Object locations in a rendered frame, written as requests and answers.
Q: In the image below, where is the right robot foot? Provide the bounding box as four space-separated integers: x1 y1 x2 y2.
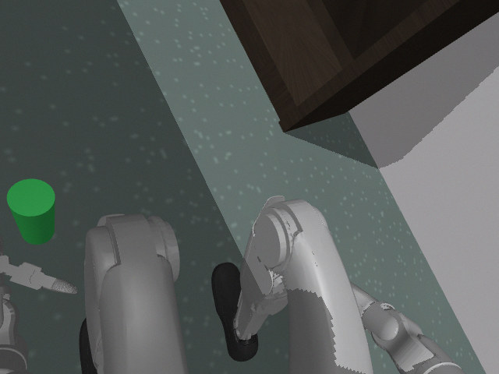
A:
211 263 258 362

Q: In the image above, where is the can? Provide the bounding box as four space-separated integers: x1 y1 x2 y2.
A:
7 179 55 245

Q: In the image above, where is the right robot arm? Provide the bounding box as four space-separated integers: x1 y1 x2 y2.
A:
362 301 465 374

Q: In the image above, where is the left robot hand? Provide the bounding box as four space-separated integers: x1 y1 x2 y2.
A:
0 235 77 294

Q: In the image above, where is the bookshelf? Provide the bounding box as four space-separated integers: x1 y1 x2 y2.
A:
219 0 499 132

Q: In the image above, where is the right robot hand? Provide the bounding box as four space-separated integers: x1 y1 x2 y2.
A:
350 281 378 318

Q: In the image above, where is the left robot foot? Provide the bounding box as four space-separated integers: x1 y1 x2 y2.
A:
80 318 98 374

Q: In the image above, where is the left robot arm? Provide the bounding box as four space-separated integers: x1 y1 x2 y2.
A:
0 284 32 374

